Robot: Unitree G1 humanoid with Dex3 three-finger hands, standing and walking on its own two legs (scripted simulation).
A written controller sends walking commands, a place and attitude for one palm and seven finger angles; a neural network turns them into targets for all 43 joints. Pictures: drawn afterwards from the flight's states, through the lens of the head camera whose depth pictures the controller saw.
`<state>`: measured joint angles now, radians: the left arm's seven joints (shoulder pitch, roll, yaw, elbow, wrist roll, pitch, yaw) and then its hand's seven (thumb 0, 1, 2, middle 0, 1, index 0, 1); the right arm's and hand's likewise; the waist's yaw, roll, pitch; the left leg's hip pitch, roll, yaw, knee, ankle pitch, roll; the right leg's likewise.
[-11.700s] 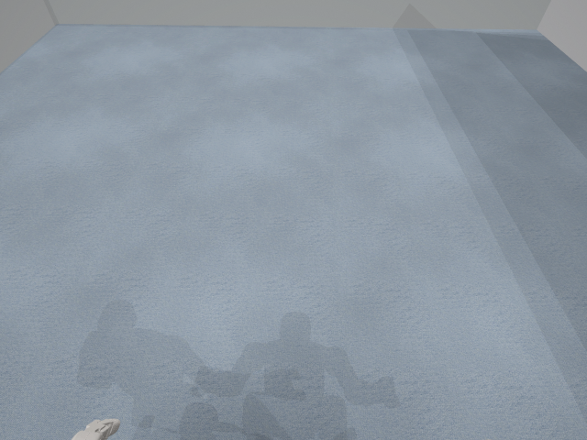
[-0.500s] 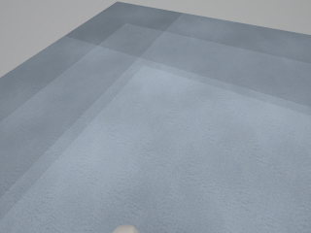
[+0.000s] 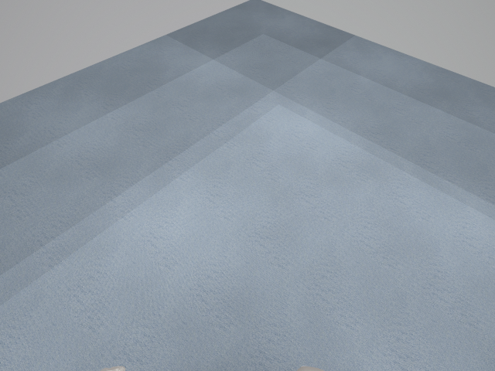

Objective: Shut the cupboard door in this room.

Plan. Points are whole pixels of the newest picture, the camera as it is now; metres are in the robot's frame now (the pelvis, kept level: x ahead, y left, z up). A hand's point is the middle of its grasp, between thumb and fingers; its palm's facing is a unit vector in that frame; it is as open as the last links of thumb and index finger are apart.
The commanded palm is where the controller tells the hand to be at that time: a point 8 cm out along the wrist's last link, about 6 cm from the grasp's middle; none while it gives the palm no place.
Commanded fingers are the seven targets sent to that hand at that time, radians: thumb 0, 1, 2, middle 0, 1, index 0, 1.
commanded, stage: turn or walk to find it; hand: left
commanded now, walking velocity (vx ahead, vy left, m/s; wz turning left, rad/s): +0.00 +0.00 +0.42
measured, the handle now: out of the picture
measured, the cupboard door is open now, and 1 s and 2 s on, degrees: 91 91 91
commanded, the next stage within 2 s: none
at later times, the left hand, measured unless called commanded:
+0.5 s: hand out of the picture -0.02 +0.16 -0.16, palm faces +0.26 -0.93 -0.25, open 7.3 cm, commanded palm none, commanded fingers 0.00 0.90 0.90 -0.20 -0.30 -0.20 -0.30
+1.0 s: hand out of the picture -0.06 +0.21 -0.16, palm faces +0.44 -0.86 -0.25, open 7.4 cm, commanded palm none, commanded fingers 0.00 0.90 0.90 -0.20 -0.30 -0.20 -0.30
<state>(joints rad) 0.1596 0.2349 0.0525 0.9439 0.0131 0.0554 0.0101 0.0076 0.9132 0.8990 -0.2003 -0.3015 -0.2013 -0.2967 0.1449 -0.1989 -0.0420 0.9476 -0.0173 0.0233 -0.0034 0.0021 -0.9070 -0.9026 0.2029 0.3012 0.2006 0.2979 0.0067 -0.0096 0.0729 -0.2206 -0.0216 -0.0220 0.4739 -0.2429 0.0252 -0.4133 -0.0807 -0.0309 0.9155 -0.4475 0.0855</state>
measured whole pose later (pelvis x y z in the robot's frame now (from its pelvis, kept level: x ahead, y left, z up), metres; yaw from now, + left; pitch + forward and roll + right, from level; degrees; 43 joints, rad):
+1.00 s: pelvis -0.06 -0.02 +0.00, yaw +26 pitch +0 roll +0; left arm 0.14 0.22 0.05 0.94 0.01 0.05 0.01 0.01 0.91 0.90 -0.20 -0.30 -0.20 -0.30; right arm 0.18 -0.20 -0.05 0.96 -0.02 0.03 -0.01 0.00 -0.91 -0.90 0.20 0.30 0.20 0.30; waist -0.01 0.01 0.06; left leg -0.25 -0.03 -0.05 0.48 -0.24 0.02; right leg -0.36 -0.05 -0.03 0.79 -0.44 0.08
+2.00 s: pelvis -0.08 -0.05 -0.01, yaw +51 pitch -1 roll +1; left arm 0.13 0.18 0.03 0.91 0.02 0.01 0.01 0.01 0.91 0.90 -0.20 -0.30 -0.20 -0.30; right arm 0.21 -0.22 -0.07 0.97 -0.01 0.05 0.00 0.00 -0.91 -0.90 0.20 0.30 0.20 0.30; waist -0.03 0.05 0.06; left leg -0.35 -0.04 -0.08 0.70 -0.39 -0.01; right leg -0.27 -0.04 -0.08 0.58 -0.28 -0.01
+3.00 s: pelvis -0.09 -0.07 +0.00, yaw +77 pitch +0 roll +2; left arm 0.15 0.16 0.03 0.90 0.02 0.01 0.02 0.00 0.91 0.90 -0.20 -0.30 -0.21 -0.30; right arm 0.23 -0.25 -0.09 0.99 -0.02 0.07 0.00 0.01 -0.91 -0.90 0.20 0.30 0.20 0.30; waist -0.03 0.06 0.07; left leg -0.45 -0.05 -0.06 1.03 -0.44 -0.03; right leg -0.25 -0.05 -0.11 0.55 -0.30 -0.04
